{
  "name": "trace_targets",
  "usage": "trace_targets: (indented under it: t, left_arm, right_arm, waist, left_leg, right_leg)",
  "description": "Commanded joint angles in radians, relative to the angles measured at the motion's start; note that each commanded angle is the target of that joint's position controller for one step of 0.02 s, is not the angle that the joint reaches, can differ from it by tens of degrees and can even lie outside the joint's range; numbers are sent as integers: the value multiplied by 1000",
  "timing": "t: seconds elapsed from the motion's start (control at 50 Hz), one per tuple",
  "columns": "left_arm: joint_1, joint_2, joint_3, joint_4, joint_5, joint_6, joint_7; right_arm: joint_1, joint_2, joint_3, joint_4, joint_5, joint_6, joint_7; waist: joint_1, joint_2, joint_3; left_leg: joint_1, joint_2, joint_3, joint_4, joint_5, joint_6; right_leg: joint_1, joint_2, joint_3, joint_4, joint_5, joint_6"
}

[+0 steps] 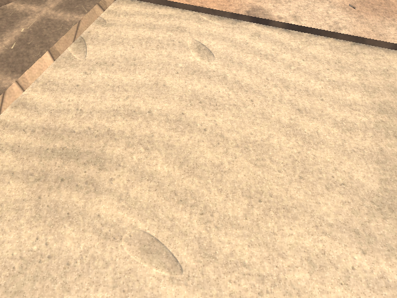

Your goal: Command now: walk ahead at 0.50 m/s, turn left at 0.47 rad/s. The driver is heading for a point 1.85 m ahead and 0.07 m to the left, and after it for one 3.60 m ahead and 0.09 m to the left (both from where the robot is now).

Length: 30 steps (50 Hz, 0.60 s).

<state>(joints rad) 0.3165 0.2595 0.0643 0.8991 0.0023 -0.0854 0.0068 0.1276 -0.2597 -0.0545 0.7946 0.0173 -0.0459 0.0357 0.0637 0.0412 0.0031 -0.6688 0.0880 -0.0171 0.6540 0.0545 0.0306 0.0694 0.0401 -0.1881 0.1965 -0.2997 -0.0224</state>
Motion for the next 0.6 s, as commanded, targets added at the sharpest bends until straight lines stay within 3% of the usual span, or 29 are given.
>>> trace_targets:
  t: [0.02,0.06,0.08,0.1,0.12,0.14,0.16,0.18,0.2,0.22,0.24,0.28,0.32,0.42,0.5,0.56,0.58,0.6]
  left_arm:
    - [16,180,44,-31,-13,17,11]
    - [-10,210,52,-43,-15,33,22]
    - [-21,219,53,-47,-14,42,28]
    - [-32,213,48,-56,-16,44,33]
    - [-1,150,26,-90,7,29,31]
    - [52,53,-10,-118,11,-11,11]
    - [-33,143,11,-120,-27,-47,-11]
    - [-94,151,12,-137,-53,-61,-18]
    - [-115,136,9,-135,-38,-64,-12]
    - [-123,147,20,-126,-16,-54,-6]
    - [-97,143,22,-119,-12,-40,-8]
    - [-64,115,19,-112,-4,-15,-6]
    - [-113,99,14,-131,4,-3,-1]
    - [-270,67,-3,-168,-4,-14,-14]
    - [-357,82,-4,-201,-14,-23,-33]
    - [-336,109,3,-209,-13,-32,-47]
    - [-291,125,10,-199,-12,-34,-48]
    - [-192,149,25,-170,-10,-35,-45]
  right_arm:
    - [-138,-56,-8,-131,2,-15,23]
    - [-72,-91,-26,-138,2,-11,30]
    - [36,-127,-47,-118,4,-9,29]
    - [198,-187,-80,-81,6,-7,16]
    - [323,-291,-112,-59,4,4,-9]
    - [272,-314,-103,-84,8,-6,-8]
    - [295,-220,-75,-81,-2,-9,-7]
    - [260,-175,-64,-79,-5,-14,-9]
    - [191,-153,-55,-85,-6,-18,-8]
    - [133,-111,-42,-97,-13,-22,-10]
    - [106,-100,-35,-109,-24,-23,-12]
    - [105,-120,-40,-104,-19,-32,-14]
    - [124,-146,-46,-90,-16,-39,-23]
    - [181,-158,-46,-56,-8,-34,-38]
    - [243,-165,-48,-16,-2,-26,-38]
    - [247,-179,-56,2,1,-13,-46]
    - [233,-185,-58,1,0,-8,-49]
    - [212,-184,-56,-2,0,-3,-50]
  waist:
    - [6,-86,82]
    - [-46,-131,13]
    - [-108,-137,-50]
    - [-194,-107,-134]
    - [-211,59,-244]
    - [-123,216,-361]
    - [-186,96,-359]
    - [-178,57,-230]
    - [-130,-39,-134]
    - [-99,-33,-89]
    - [-69,-9,-70]
    - [-46,-2,-57]
    - [-52,-5,-24]
    - [-116,14,9]
    - [-149,28,46]
    - [-118,48,39]
    - [-90,61,15]
    - [-32,58,-45]
  left_leg:
    - [-61,-19,51,-43,-110,34]
    - [78,-86,118,-36,-218,71]
    - [224,-129,139,-52,-234,98]
    - [482,-151,109,-119,-167,139]
    - [819,55,-231,-128,-164,234]
    - [1061,265,-780,-294,-247,415]
    - [1061,249,-714,-337,-271,364]
    - [938,214,-544,-331,-213,318]
    - [772,170,-423,-343,-119,279]
    - [655,137,-341,-363,-27,257]
    - [573,119,-307,-392,17,256]
    - [497,108,-255,-439,83,267]
    - [472,96,-198,-471,120,261]
    - [486,38,-90,-482,33,189]
    - [604,99,-133,-448,-27,184]
    - [709,148,-159,-378,81,157]
    - [723,143,-152,-327,203,143]
    - [712,108,-121,-214,360,123]
  right_leg:
    - [52,-329,47,32,600,-118]
    - [72,-326,15,182,956,-92]
    - [49,-309,-4,336,1070,-74]
    - [-72,-267,-27,561,994,-37]
    - [-396,-188,-36,906,557,12]
    - [-738,22,145,1203,-265,52]
    - [-838,-47,293,1235,-233,25]
    - [-865,-92,271,1190,-165,2]
    - [-829,-141,257,1085,-95,-2]
    - [-767,-172,252,1007,-58,2]
    - [-707,-185,254,982,-32,8]
    - [-671,-190,239,915,4,33]
    - [-709,-191,229,814,95,59]
    - [-668,-142,197,465,414,60]
    - [-698,-115,204,351,408,31]
    - [-683,-101,208,306,289,-14]
    - [-615,-80,189,299,248,-31]
    - [-471,-47,156,275,250,-56]
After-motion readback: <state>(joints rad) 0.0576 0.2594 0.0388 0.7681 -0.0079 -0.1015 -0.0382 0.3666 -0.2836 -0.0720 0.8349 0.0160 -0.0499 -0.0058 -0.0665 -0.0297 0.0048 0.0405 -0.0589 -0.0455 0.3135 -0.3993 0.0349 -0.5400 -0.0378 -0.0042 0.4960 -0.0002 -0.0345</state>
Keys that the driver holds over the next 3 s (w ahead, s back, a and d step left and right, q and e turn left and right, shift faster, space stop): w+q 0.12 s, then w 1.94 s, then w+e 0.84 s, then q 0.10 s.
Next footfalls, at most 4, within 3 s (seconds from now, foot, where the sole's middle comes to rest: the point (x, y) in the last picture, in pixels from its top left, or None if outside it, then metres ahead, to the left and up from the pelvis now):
0.10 left None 0.23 0.12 -0.77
0.62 right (237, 275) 0.57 -0.06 -0.77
1.16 left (162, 205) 0.83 0.23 -0.77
1.68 right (215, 143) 1.16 0.04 -0.77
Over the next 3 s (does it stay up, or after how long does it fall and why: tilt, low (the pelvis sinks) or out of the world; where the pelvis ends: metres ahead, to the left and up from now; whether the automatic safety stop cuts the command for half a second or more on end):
stays up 1.66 0.13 0.01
